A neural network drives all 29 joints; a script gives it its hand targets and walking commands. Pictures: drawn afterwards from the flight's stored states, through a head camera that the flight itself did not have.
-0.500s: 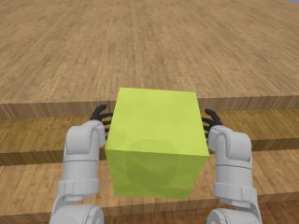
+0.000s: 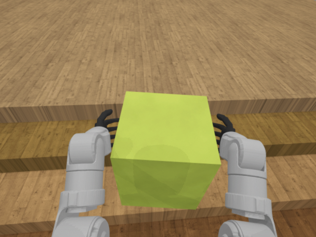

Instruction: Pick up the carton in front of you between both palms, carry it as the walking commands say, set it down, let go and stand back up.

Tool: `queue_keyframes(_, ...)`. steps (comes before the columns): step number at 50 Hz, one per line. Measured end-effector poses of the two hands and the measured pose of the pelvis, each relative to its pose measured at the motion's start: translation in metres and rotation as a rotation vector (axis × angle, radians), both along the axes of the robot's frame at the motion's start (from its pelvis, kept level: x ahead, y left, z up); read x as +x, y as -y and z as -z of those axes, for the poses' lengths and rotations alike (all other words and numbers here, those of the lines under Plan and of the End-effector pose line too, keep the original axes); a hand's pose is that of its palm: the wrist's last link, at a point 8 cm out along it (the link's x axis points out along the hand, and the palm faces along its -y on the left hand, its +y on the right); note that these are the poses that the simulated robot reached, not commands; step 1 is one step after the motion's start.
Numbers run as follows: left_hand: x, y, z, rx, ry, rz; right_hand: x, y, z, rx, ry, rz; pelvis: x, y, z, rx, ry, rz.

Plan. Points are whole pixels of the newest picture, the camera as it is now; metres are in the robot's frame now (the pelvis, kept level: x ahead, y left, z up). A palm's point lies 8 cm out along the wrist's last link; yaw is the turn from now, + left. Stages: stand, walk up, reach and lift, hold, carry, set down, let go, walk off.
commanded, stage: carry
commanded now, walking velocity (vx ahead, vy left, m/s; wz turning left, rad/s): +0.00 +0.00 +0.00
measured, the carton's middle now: (162, 153) +0.35 +0.00 +0.06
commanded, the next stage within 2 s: none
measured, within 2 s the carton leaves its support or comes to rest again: neither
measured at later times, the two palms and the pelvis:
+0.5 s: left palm (98, 138) +0.33 +0.16 +0.13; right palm (224, 143) +0.33 -0.14 +0.13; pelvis -0.01 +0.01 +0.00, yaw +0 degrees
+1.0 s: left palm (97, 130) +0.34 +0.16 +0.14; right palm (224, 136) +0.34 -0.14 +0.14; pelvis +0.00 +0.01 -0.01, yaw +0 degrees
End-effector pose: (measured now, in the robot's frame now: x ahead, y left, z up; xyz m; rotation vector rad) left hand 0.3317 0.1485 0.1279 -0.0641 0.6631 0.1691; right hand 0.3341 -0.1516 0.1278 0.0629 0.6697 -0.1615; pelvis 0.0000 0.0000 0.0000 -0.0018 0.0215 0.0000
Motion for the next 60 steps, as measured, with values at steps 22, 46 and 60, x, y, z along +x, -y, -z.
queue_keyframes(22, -0.005, -0.006, 0.000, -0.002, 0.000, 0.000, -0.005, -0.007, 0.000, 0.000, 0.000, 0.001, -0.005, -0.006, 0.000, -0.001, 0.004, 0.000)
queue_keyframes(46, -0.007, -0.011, -0.004, 0.003, 0.018, 0.004, -0.007, -0.011, -0.005, 0.000, 0.018, 0.001, -0.007, -0.011, 0.002, 0.004, 0.004, 0.001)
queue_keyframes(60, 0.063, 0.011, -0.039, 0.018, 0.070, -0.003, 0.066, 0.011, -0.034, 0.015, 0.069, -0.013, 0.048, 0.010, 0.004, 0.001, -0.050, -0.001)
